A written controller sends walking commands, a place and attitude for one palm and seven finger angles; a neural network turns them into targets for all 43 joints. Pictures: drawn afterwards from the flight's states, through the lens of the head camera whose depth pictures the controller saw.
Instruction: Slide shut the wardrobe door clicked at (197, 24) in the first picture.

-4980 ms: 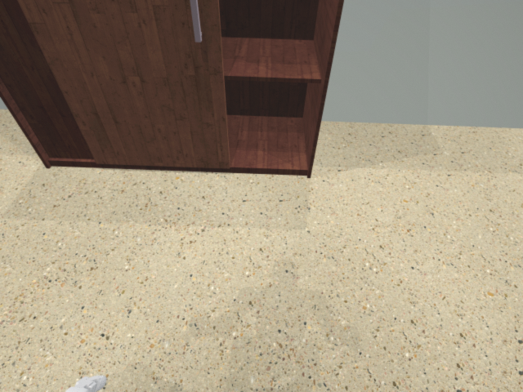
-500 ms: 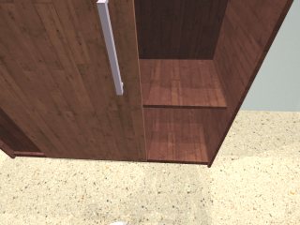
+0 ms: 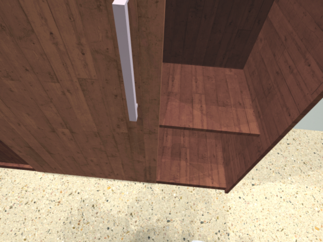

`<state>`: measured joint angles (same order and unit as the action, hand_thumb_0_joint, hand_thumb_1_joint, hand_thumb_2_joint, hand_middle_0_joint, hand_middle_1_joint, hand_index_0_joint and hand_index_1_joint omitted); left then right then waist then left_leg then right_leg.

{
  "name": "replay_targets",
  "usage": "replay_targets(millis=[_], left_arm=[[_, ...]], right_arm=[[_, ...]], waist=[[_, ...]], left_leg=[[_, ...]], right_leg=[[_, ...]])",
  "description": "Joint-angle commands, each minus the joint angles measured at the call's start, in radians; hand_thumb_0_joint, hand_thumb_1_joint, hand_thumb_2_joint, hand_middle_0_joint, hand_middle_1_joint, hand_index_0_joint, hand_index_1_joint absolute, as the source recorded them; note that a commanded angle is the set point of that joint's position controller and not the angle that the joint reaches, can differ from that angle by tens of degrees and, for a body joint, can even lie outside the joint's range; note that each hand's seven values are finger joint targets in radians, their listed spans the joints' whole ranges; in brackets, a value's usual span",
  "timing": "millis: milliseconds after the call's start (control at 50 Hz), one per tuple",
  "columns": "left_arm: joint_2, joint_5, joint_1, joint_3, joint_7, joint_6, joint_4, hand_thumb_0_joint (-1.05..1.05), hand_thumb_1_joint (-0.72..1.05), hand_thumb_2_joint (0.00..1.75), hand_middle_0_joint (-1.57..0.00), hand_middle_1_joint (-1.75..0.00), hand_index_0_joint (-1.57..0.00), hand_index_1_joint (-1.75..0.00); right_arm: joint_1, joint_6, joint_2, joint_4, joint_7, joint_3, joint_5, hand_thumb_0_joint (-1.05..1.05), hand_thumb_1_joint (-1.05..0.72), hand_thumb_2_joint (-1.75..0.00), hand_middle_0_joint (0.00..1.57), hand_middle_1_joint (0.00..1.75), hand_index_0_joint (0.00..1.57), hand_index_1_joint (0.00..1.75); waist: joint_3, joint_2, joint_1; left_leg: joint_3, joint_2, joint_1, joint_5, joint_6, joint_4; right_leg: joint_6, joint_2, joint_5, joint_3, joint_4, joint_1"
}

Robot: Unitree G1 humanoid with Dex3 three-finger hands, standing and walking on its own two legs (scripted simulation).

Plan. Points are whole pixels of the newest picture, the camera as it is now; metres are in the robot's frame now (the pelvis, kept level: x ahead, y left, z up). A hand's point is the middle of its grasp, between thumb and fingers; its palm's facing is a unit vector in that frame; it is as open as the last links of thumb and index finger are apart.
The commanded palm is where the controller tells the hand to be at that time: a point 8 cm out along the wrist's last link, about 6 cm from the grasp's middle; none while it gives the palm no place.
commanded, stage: come to a stop and stand still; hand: left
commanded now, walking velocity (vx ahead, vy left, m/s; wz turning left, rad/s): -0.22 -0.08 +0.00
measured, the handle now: (130, 71) +0.48 +0.13 +0.15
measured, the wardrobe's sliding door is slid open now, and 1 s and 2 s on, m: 0.44 0.44 0.44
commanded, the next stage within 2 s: none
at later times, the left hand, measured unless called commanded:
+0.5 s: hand out of the picture +0.03 +0.12 -0.14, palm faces +0.10 -0.95 -0.31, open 7.3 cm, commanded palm none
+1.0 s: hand out of the picture -0.08 +0.17 -0.18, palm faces +0.09 -0.98 -0.15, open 7.4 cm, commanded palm none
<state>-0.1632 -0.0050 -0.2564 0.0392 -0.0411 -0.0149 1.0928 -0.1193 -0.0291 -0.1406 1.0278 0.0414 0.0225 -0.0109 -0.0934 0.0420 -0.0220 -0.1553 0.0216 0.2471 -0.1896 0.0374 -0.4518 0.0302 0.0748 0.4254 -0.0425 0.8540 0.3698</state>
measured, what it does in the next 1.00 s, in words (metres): steps on the spot: right foot, then left foot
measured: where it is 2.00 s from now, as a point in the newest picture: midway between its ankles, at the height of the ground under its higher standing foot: outside the picture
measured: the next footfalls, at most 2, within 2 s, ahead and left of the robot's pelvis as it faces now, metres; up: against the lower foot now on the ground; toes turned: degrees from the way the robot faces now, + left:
right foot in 0.18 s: +0.05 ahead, -0.15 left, +0.00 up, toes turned -4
left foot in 0.82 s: -0.05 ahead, +0.09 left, +0.00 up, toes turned +2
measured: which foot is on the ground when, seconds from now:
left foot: down 0.00-0.20, up 0.22-0.80, down 0.82-1.00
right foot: up 0.00-0.16, down 0.18-0.82, up 0.84-1.00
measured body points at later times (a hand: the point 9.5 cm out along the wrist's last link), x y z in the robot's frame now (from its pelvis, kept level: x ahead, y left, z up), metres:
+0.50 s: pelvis -0.02 -0.07 +0.01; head +0.00 -0.13 +0.46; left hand +0.03 +0.17 -0.11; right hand +0.02 -0.32 -0.17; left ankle -0.08 +0.11 -0.64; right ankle +0.01 -0.14 -0.74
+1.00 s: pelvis -0.06 -0.01 +0.01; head -0.07 +0.02 +0.46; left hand -0.09 +0.22 -0.16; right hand -0.10 -0.22 -0.14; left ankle -0.09 +0.09 -0.74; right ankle -0.06 -0.14 -0.67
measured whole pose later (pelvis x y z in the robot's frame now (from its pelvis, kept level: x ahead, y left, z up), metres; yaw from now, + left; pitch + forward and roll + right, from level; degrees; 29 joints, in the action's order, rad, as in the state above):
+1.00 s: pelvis -0.06 -0.01 +0.01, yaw +1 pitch +1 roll +0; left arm -0.20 -0.02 -0.33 0.07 -0.01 -0.03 1.12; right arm -0.40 -0.01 -0.09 1.11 0.04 -0.01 -0.02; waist 0.04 0.07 0.00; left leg -0.02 -0.01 0.11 -0.21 0.02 -0.30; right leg 0.02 0.00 0.24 0.02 0.96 0.47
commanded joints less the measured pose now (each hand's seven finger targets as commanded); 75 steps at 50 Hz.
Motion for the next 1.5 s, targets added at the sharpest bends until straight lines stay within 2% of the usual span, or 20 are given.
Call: replay_targets(millis=[0, 80, 140, 180, 200, 340, 480, 600, 700, 760, 800, 820, 860, 900, 1080, 1180, 1220, 1260, 1300, 1480], left_arm=[[-0.068, -0.014, -0.125, 0.019, 0.000, -0.029, -0.044, 0.00, 0.90, 0.90, -0.20, -0.30, -0.20, -0.30], [-0.068, -0.012, -0.082, 0.026, 0.004, -0.028, -0.091, 0.00, 0.90, 0.90, -0.20, -0.30, -0.20, -0.30], [-0.096, -0.016, -0.115, 0.032, 0.006, -0.008, -0.096, 0.00, 0.90, 0.90, -0.20, -0.30, -0.20, -0.30], [-0.240, -0.028, -0.056, 0.042, 0.000, 0.017, -0.121, 0.00, 0.90, 0.90, -0.20, -0.30, -0.20, -0.30], [-0.238, -0.021, -0.061, 0.035, 0.002, 0.018, -0.131, 0.00, 0.90, 0.90, -0.20, -0.30, -0.20, -0.30], [-0.195, -0.010, -0.019, 0.043, -0.010, 0.028, -0.134, 0.00, 0.90, 0.90, -0.20, -0.30, -0.20, -0.30], [-0.194, -0.016, -0.067, 0.046, -0.009, 0.024, -0.115, 0.00, 0.90, 0.90, -0.20, -0.30, -0.20, -0.30], [-0.208, -0.027, -0.041, 0.049, 0.005, 0.018, -0.116, 0.00, 0.90, 0.90, -0.20, -0.30, -0.20, -0.30], [-0.204, -0.029, -0.027, 0.050, 0.008, 0.012, -0.084, 0.00, 0.90, 0.90, -0.20, -0.30, -0.20, -0.30], [-0.149, -0.013, -0.018, 0.035, 0.012, 0.000, -0.059, 0.00, 0.90, 0.90, -0.20, -0.30, -0.20, -0.30], [-0.048, -0.005, -0.045, 0.016, 0.019, -0.005, -0.070, 0.00, 0.90, 0.90, -0.20, -0.30, -0.20, -0.30], [-0.050, -0.015, -0.025, 0.021, 0.019, -0.007, -0.078, 0.00, 0.90, 0.90, -0.20, -0.30, -0.20, -0.30], [-0.068, -0.031, -0.083, 0.032, 0.030, -0.014, -0.027, 0.00, 0.90, 0.90, -0.20, -0.30, -0.20, -0.30], [-0.073, -0.024, -0.126, 0.033, 0.041, -0.003, -0.005, 0.00, 0.90, 0.90, -0.20, -0.30, -0.20, -0.30], [-0.033, -0.007, -0.006, -0.003, 0.028, 0.010, -0.034, 0.00, 0.90, 0.90, -0.20, -0.30, -0.20, -0.30], [-0.015, -0.001, -0.072, -0.004, 0.017, 0.020, 0.002, 0.00, 0.90, 0.90, -0.20, -0.30, -0.20, -0.30], [-0.075, 0.000, -0.128, -0.003, 0.004, 0.039, 0.035, 0.00, 0.90, 0.90, -0.20, -0.30, -0.20, -0.30], [-0.103, 0.000, -0.116, -0.010, 0.001, 0.045, 0.045, 0.00, 0.90, 0.90, -0.20, -0.30, -0.20, -0.30], [-0.073, 0.004, -0.097, -0.013, -0.003, 0.054, 0.049, 0.00, 0.90, 0.90, -0.20, -0.30, -0.20, -0.30], [-0.074, 0.008, -0.077, -0.017, -0.009, 0.044, 0.040, 0.00, 0.90, 0.90, -0.20, -0.30, -0.20, -0.30]], right_arm=[[-0.072, 0.031, -0.176, -0.026, 0.010, 0.047, -0.004, 0.00, -0.90, -0.90, 0.20, 0.30, 0.20, 0.30], [-0.030, 0.048, -0.200, -0.048, 0.000, 0.064, -0.016, 0.00, -0.90, -0.90, 0.20, 0.30, 0.20, 0.30], [-0.034, 0.058, -0.187, -0.054, -0.012, 0.064, -0.010, 0.00, -0.90, -0.90, 0.20, 0.30, 0.20, 0.30], [-0.087, 0.064, -0.085, -0.077, -0.024, 0.050, 0.005, 0.00, -0.90, -0.90, 0.20, 0.30, 0.20, 0.30], [-0.088, 0.080, -0.112, -0.075, -0.020, 0.055, 0.002, 0.00, -0.90, -0.90, 0.20, 0.30, 0.20, 0.30], [-0.098, 0.093, -0.151, -0.037, -0.032, 0.059, -0.005, 0.00, -0.90, -0.90, 0.20, 0.30, 0.20, 0.30], [-0.094, 0.100, -0.153, -0.041, -0.040, 0.053, -0.011, 0.00, -0.90, -0.90, 0.20, 0.30, 0.20, 0.30], [-0.123, 0.086, -0.140, -0.035, -0.050, 0.044, -0.007, 0.00, -0.90, -0.90, 0.20, 0.30, 0.20, 0.30], [-0.225, 0.058, -0.095, -0.004, -0.043, 0.026, -0.005, 0.00, -0.90, -0.90, 0.20, 0.30, 0.20, 0.30], [-0.353, 0.035, -0.089, 0.053, -0.023, 0.014, -0.008, 0.00, -0.90, -0.90, 0.20, 0.30, 0.20, 0.30], [-0.322, 0.030, -0.201, 0.017, -0.009, 0.031, -0.022, 0.00, -0.90, -0.90, 0.20, 0.30, 0.20, 0.30], [-0.271, 0.034, -0.225, -0.012, 0.000, 0.027, -0.026, 0.00, -0.90, -0.90, 0.20, 0.30, 0.20, 0.30], [-0.163, 0.020, -0.161, -0.007, 0.002, 0.008, -0.018, 0.00, -0.90, -0.90, 0.20, 0.30, 0.20, 0.30], [-0.198, 0.001, -0.129, 0.002, 0.009, -0.002, -0.006, 0.00, -0.90, -0.90, 0.20, 0.30, 0.20, 0.30], [-0.378, -0.016, -0.092, 0.099, 0.030, -0.007, -0.015, 0.00, -0.90, -0.90, 0.20, 0.30, 0.20, 0.30], [-0.360, 0.003, -0.091, 0.115, 0.024, 0.007, -0.008, 0.00, -0.90, -0.90, 0.20, 0.30, 0.20, 0.30], [-0.361, -0.002, -0.032, 0.106, 0.014, -0.006, 0.007, 0.00, -0.90, -0.90, 0.20, 0.30, 0.20, 0.30], [-0.345, 0.000, 0.002, 0.108, 0.006, -0.013, 0.005, 0.00, -0.90, -0.90, 0.20, 0.30, 0.20, 0.30], [-0.354, 0.011, -0.011, 0.123, 0.009, -0.011, -0.001, 0.00, -0.90, -0.90, 0.20, 0.30, 0.20, 0.30], [-0.297, 0.016, -0.036, 0.134, 0.016, -0.015, 0.001, 0.00, -0.90, -0.90, 0.20, 0.30, 0.20, 0.30]], waist=[[0.122, -0.187, 0.007], [0.131, -0.234, 0.004], [0.140, -0.142, -0.024], [0.136, 0.229, 0.005], [0.144, 0.137, -0.006], [0.134, 0.082, -0.008], [0.104, 0.103, -0.030], [0.071, 0.168, -0.023], [0.089, 0.168, 0.008], [0.058, 0.029, 0.060], [-0.054, -0.323, 0.052], [-0.125, -0.255, 0.040], [-0.102, -0.220, -0.022], [-0.060, -0.177, -0.019], [0.043, -0.221, 0.057], [0.082, -0.177, 0.021], [0.134, -0.021, 0.015], [0.094, 0.032, 0.026], [0.107, 0.150, 0.038], [0.053, -0.050, 0.029]], left_leg=[[0.181, 0.314, -0.056, 0.668, 0.139, 0.105], [0.177, 0.292, -0.065, 0.544, 0.116, 0.069], [0.140, 0.208, 0.006, 0.249, 0.034, -0.042], [0.062, -0.011, 0.145, -0.356, -0.066, -0.326], [0.153, 0.000, 0.103, -0.409, -0.062, -0.435], [0.210, -0.005, 0.261, -0.200, -0.105, -0.680], [0.211, 0.008, 0.255, -0.160, -0.114, -0.588], [0.143, 0.006, 0.118, -0.196, -0.087, -0.359], [0.085, -0.028, -0.067, -0.210, -0.056, -0.115], [0.099, -0.013, -0.254, -0.148, -0.039, 0.145], [0.537, 0.307, -0.039, -0.597, 0.041, 0.417], [0.578, 0.351, 0.115, -0.606, 0.078, 0.458], [0.442, 0.237, 0.146, -0.460, 0.026, 0.422], [0.336, 0.176, 0.055, -0.286, 0.014, 0.374], [0.279, 0.215, -0.209, 0.531, 0.114, 0.160], [0.278, 0.179, -0.103, 0.349, 0.074, 0.073], [0.204, 0.097, 0.067, 0.071, -0.013, 0.005], [0.151, 0.036, 0.060, -0.120, -0.042, 0.023], [0.140, 0.054, -0.006, -0.052, -0.049, 0.012], [0.161, 0.084, -0.082, 0.153, -0.051, 0.085]], right_leg=[[-0.012, -0.010, 0.004, 0.018, 0.028, -0.042], [-0.021, -0.024, -0.038, 0.006, -0.077, -0.050], [-0.022, -0.013, -0.285, 0.013, -0.377, -0.195], [-0.147, 0.299, -0.753, 0.356, -0.521, -0.198], [-0.215, 0.345, -0.788, 0.323, -0.531, -0.128], [-0.181, 0.243, -0.832, 0.208, -0.486, -0.300], [-0.172, 0.240, -0.414, 0.251, -0.588, -0.292], [-0.161, 0.198, 0.061, 0.265, -0.712, -0.154], [-0.139, 0.153, 0.149, 0.232, -0.743, -0.064], [-0.070, 0.061, 0.203, 0.149, -0.605, 0.093], [-0.029, -0.093, 0.039, -0.025, -0.181, 0.189], [-0.037, -0.073, -0.003, 0.052, -0.058, 0.175], [-0.031, -0.070, -0.118, 0.094, 0.086, 0.133], [-0.018, -0.076, -0.198, 0.083, 0.155, 0.161], [-0.004, -0.043, -0.055, 0.022, -0.099, 0.095], [-0.021, -0.054, -0.234, -0.008, -0.451, -0.178], [-0.058, 0.092, -0.499, 0.159, -0.507, -0.409], [-0.123, 0.185, -0.631, 0.191, -0.488, -0.338], [-0.117, 0.129, -0.766, 0.155, -0.482, -0.315], [-0.068, 0.055, -0.701, 0.105, -0.473, -0.290]])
